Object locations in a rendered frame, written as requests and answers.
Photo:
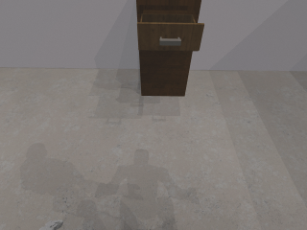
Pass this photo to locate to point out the drawer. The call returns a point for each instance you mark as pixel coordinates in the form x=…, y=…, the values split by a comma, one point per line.
x=153, y=26

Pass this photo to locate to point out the left robot hand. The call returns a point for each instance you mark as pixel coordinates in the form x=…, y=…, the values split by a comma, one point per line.
x=53, y=225

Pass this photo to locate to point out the handle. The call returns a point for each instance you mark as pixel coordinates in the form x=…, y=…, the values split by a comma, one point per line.
x=169, y=41

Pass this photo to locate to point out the cabinet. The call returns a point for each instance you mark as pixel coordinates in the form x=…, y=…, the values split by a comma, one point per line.
x=165, y=73

